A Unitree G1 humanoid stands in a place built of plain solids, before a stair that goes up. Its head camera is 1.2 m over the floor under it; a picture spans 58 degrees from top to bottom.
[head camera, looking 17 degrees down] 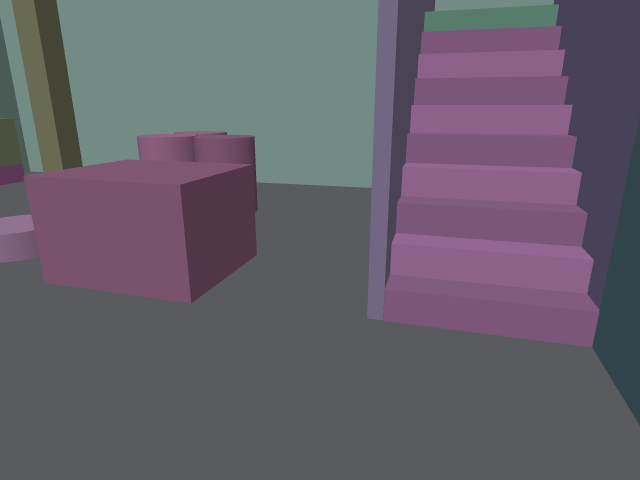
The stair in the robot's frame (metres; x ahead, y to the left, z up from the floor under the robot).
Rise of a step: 0.20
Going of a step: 0.24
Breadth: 1.10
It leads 16 degrees to the right of straight ahead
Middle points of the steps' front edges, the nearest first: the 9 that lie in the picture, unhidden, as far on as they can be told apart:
2.15 -0.90 0.20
2.38 -0.97 0.41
2.61 -1.03 0.61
2.84 -1.10 0.81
3.07 -1.16 1.02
3.29 -1.22 1.22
3.52 -1.29 1.42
3.75 -1.35 1.63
3.98 -1.42 1.83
